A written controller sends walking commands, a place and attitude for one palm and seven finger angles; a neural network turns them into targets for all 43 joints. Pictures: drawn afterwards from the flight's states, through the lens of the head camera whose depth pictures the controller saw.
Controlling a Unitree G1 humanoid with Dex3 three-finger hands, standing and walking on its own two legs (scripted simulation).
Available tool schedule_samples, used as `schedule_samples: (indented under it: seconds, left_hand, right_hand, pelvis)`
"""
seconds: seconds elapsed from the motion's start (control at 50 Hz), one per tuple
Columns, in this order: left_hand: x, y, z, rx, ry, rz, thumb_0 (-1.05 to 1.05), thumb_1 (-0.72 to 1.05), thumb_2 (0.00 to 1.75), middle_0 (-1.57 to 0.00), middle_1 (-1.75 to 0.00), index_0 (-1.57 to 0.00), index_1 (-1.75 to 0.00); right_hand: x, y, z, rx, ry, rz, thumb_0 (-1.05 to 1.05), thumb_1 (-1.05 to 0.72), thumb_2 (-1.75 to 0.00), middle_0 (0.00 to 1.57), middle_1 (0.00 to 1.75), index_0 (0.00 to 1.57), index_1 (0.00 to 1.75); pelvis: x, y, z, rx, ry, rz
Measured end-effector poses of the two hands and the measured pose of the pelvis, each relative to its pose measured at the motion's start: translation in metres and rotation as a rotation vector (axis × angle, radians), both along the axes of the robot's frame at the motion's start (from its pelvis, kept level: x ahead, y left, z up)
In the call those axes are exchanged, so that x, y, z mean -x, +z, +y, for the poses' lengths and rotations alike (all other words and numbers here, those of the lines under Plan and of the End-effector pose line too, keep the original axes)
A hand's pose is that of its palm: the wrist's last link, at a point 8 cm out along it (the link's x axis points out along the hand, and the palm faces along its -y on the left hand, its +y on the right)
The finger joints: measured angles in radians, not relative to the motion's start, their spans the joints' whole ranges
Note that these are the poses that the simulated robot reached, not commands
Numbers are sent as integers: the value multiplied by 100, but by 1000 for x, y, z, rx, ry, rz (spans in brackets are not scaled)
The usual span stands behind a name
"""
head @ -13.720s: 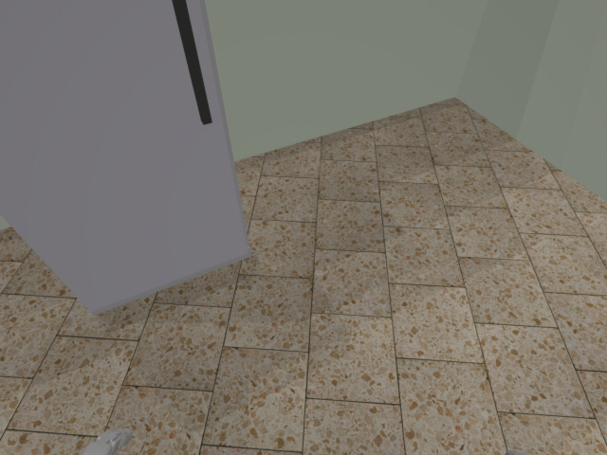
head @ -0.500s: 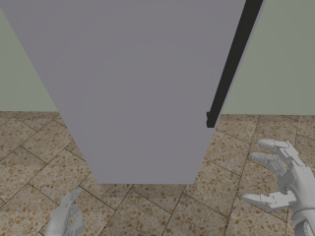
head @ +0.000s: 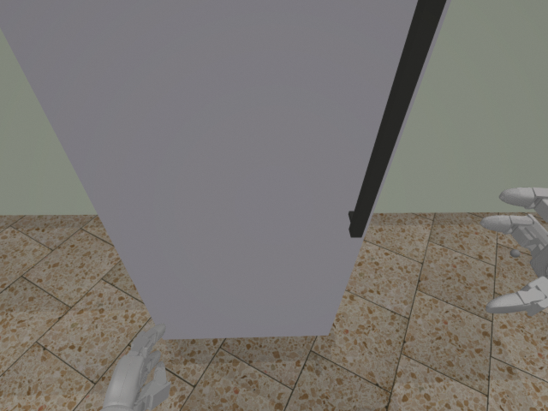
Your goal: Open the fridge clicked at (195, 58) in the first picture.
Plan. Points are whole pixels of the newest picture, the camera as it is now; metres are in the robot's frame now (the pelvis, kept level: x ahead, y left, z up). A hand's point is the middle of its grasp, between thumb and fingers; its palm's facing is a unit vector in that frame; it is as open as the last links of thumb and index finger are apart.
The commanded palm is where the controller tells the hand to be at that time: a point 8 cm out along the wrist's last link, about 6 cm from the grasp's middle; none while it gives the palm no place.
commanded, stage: raise the hand to about handle height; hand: right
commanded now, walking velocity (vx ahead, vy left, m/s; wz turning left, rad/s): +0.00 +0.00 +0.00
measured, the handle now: (385, 122) +0.48 -0.17 +0.20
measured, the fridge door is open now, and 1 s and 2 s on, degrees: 0 0 0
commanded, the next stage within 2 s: move the hooked fingers beside the handle in 0.50 s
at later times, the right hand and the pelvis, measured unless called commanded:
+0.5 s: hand (494, 255) +0.28 -0.27 +0.15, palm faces +0.07 +0.99 -0.07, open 14.0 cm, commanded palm +0.24 -0.31 +0.16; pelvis -0.01 +0.01 +0.00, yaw +1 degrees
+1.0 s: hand (468, 226) +0.31 -0.25 +0.16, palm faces +0.02 +1.00 -0.04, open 14.0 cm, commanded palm +0.28 -0.29 +0.15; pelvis -0.01 +0.01 +0.00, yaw +1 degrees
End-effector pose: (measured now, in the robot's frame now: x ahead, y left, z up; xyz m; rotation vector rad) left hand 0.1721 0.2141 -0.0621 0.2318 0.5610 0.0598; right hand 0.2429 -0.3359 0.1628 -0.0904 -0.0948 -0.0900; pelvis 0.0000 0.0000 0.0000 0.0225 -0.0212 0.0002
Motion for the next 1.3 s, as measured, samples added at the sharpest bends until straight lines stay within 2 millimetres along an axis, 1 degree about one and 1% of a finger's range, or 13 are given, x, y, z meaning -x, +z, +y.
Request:
schedule_samples:
  seconds: [0.06,0.1,0.2,0.26,0.38,0.5,0.6,0.72,0.84,0.96,1.06,1.14,1.3]
  left_hand:
    - [4,-2,6,-2,12,16,1,90,90,-20,-30,-21,-30]
    - [6,-3,11,-2,24,22,1,90,90,-20,-30,-21,-30]
    - [12,-3,23,-5,53,21,1,90,90,-20,-30,-21,-30]
    - [14,0,27,-11,64,13,1,90,90,-20,-30,-21,-30]
    - [13,3,27,-11,58,2,1,90,90,-20,-30,-21,-30]
    - [9,-2,26,3,51,5,1,90,90,-20,-30,-21,-30]
    - [8,-1,25,6,50,-6,1,90,90,-20,-30,-21,-30]
    - [8,1,26,6,49,-10,1,90,90,-20,-30,-21,-30]
    - [12,-5,31,-12,57,17,1,90,90,-20,-30,-21,-30]
    - [19,-7,33,-20,80,34,1,90,90,-20,-30,-21,-30]
    - [27,-8,34,-6,107,46,1,90,90,-20,-30,-21,-30]
    - [31,-11,36,-3,117,63,1,90,90,-20,-30,-21,-30]
    - [32,-13,35,-17,112,94,1,90,90,-20,-30,-21,-30]
  right_hand:
    - [-7,7,-7,-13,-4,3,-1,50,-30,31,120,30,120]
    - [-13,3,-7,-25,10,50,-1,50,-30,30,120,30,120]
    - [-17,-17,13,-29,78,147,-1,50,-30,30,120,29,120]
    - [-13,-16,22,-28,80,99,-1,50,-30,30,120,29,120]
    - [-7,-2,12,-27,-6,14,-2,50,-30,31,120,30,120]
    - [-8,-12,15,-21,13,118,-1,50,-30,30,120,30,120]
    - [-6,-10,25,-21,48,79,-2,50,-30,31,120,30,120]
    - [-6,-7,13,-36,-4,55,-2,50,-30,31,120,30,120]
    - [-19,-18,14,-37,7,125,-2,50,-30,30,120,30,120]
    - [-42,-8,32,-34,71,49,-2,50,-30,30,120,30,120]
    - [-59,-11,32,-53,63,79,-2,50,-30,31,120,30,120]
    - [-62,-16,33,-43,52,116,-1,50,-30,31,120,30,120]
    - [-63,-13,32,-61,40,62,-2,50,-30,31,120,30,120]
  pelvis:
    - [1,1,2,2,-1,-1]
    - [2,1,2,3,0,3]
    - [4,0,2,8,15,12]
    - [3,1,4,9,23,8]
    - [3,2,9,10,17,-6]
    - [7,1,10,11,12,-3]
    - [6,1,11,12,16,-2]
    - [6,1,14,12,12,-5]
    - [10,0,13,11,4,3]
    - [7,0,11,12,9,11]
    - [5,0,10,16,21,23]
    - [3,0,8,17,30,30]
    - [1,1,7,16,23,34]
